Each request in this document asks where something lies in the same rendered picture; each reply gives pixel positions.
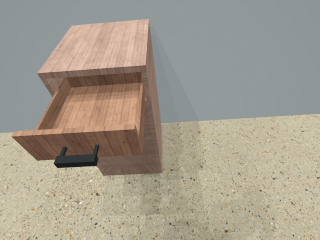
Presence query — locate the drawer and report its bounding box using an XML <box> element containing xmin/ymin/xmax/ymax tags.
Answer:
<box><xmin>11</xmin><ymin>72</ymin><xmax>146</xmax><ymax>161</ymax></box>

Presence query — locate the cabinet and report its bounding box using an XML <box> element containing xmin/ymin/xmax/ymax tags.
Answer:
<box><xmin>37</xmin><ymin>19</ymin><xmax>162</xmax><ymax>176</ymax></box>

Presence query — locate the handle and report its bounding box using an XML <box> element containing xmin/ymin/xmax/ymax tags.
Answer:
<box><xmin>53</xmin><ymin>144</ymin><xmax>99</xmax><ymax>168</ymax></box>

